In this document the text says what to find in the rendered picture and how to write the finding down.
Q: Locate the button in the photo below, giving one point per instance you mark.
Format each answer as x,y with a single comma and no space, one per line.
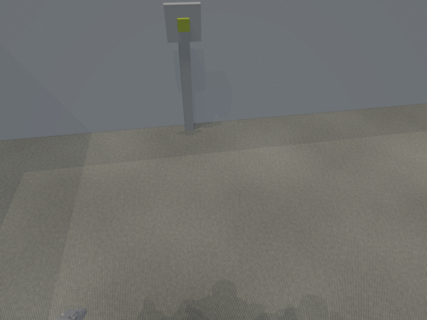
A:
183,25

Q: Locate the panel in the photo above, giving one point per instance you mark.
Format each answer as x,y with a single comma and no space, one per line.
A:
191,10

